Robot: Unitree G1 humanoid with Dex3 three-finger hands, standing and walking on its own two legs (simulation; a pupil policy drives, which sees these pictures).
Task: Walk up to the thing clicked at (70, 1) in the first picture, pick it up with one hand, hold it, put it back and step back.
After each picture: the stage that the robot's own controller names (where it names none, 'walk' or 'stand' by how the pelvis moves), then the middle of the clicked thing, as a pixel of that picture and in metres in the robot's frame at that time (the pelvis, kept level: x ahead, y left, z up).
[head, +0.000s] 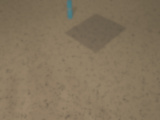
stand; (69, 9) +2.04 +0.16 -0.66
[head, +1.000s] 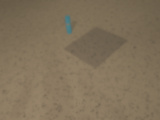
walk; (68, 24) +1.90 +0.28 -0.64
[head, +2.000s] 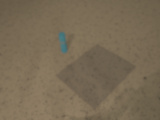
walk; (63, 43) +1.36 +0.29 -0.65
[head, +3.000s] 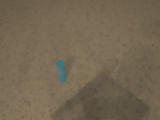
walk; (61, 71) +0.91 +0.22 -0.64
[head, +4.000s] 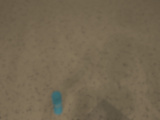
walk; (57, 103) +0.61 +0.17 -0.63
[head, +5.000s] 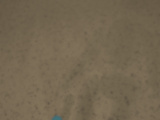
stand; out of the picture +0.42 +0.18 -0.64
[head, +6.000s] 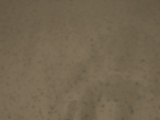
stand; out of the picture +0.41 +0.15 -0.65
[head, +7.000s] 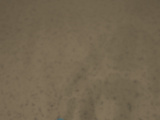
stand; out of the picture +0.43 +0.15 -0.66
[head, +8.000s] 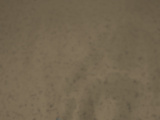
stand; out of the picture +0.41 +0.16 -0.66
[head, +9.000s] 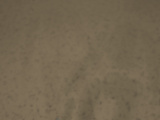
stand; out of the picture +0.41 +0.16 -0.66
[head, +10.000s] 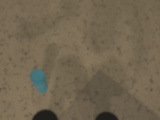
go down; (40, 82) +0.45 +0.19 -0.45
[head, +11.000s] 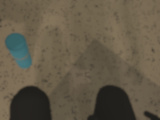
go down; (21, 53) +0.48 +0.24 -0.27
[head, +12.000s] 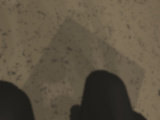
close in; out of the picture +0.46 +0.28 -0.17
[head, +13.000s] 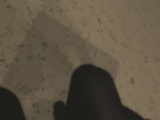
close; out of the picture +0.45 +0.30 -0.16
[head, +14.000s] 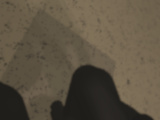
lift; out of the picture +0.42 +0.30 -0.16
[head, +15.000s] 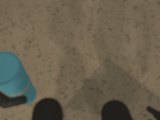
lift; (17, 84) +0.32 +0.20 +0.00
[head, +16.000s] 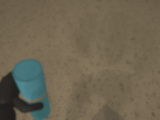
hold; (35, 94) +0.31 +0.15 +0.03
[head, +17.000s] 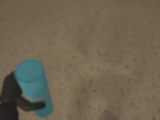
hold; (38, 93) +0.31 +0.15 +0.03
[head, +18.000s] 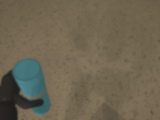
crouch; (35, 91) +0.32 +0.16 +0.01
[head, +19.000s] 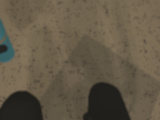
lower; out of the picture +0.47 +0.22 -0.05
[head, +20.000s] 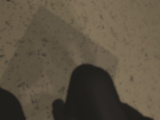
lower; out of the picture +0.43 +0.31 -0.16
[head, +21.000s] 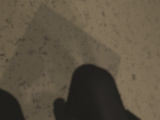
lower; out of the picture +0.44 +0.30 -0.16
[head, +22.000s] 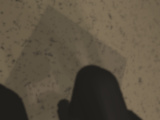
lower; out of the picture +0.42 +0.30 -0.16
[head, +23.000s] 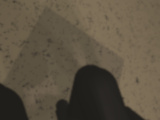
lower; out of the picture +0.42 +0.30 -0.16
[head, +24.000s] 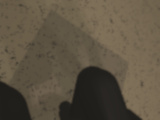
loosen; out of the picture +0.41 +0.26 -0.16
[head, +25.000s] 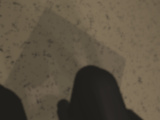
rise; out of the picture +0.41 +0.28 -0.17
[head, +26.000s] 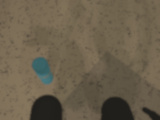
walk; (44, 72) +0.45 +0.20 -0.36
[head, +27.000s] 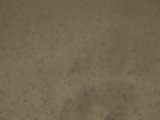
stand; out of the picture +0.39 +0.15 -0.60
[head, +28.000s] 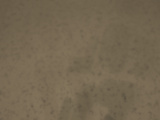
stand; out of the picture +0.39 +0.17 -0.60
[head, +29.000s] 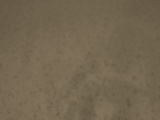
stand; out of the picture +0.40 +0.15 -0.64
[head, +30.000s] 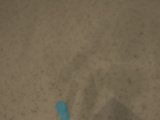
walk; (63, 112) +0.45 +0.17 -0.63
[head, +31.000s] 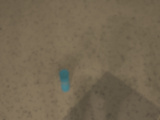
walk; (64, 81) +0.66 +0.12 -0.62
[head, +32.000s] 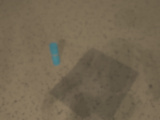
stand; (55, 54) +0.99 +0.26 -0.62
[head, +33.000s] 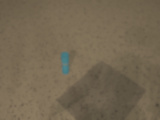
stand; (65, 63) +1.01 +0.16 -0.65
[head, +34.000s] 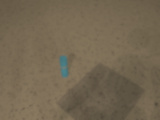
stand; (64, 67) +1.02 +0.17 -0.66
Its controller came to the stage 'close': yes
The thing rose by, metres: 0.68
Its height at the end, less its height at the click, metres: +0.00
